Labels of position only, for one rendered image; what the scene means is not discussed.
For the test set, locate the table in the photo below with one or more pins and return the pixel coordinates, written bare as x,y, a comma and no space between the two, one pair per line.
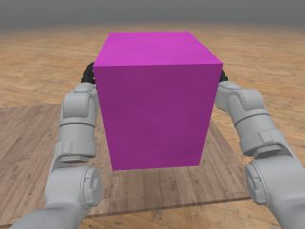
27,138

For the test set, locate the robot left upper arm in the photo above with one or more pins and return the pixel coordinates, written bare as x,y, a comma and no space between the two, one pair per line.
71,192

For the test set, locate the left robot forearm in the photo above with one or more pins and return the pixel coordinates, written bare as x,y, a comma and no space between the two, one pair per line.
76,128

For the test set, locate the right robot forearm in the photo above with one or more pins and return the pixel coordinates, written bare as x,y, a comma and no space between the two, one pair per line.
257,132

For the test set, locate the robot right hand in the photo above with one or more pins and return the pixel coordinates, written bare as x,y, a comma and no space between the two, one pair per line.
223,77

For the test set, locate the robot left hand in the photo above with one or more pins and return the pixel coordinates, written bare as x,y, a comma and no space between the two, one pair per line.
88,75

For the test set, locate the carton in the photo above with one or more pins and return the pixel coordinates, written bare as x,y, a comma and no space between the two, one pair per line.
156,91

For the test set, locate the robot right upper arm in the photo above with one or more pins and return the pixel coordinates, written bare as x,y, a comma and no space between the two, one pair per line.
278,182

